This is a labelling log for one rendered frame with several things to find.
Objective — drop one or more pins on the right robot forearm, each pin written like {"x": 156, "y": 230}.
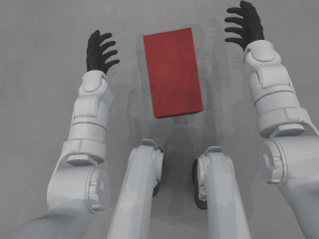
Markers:
{"x": 273, "y": 95}

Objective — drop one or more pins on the robot left thigh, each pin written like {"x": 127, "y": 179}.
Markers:
{"x": 131, "y": 219}

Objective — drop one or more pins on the carton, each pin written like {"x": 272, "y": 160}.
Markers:
{"x": 173, "y": 74}

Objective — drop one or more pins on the left robot hand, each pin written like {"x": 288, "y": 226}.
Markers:
{"x": 96, "y": 61}

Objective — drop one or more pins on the robot left upper arm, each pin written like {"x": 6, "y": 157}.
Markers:
{"x": 75, "y": 195}

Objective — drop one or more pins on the left robot foot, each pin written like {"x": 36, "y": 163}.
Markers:
{"x": 156, "y": 189}

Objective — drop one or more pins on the right robot hand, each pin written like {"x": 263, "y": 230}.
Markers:
{"x": 251, "y": 30}

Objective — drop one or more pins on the robot right upper arm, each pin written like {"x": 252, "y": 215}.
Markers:
{"x": 291, "y": 163}

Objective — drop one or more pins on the left robot forearm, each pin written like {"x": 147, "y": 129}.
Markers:
{"x": 89, "y": 124}

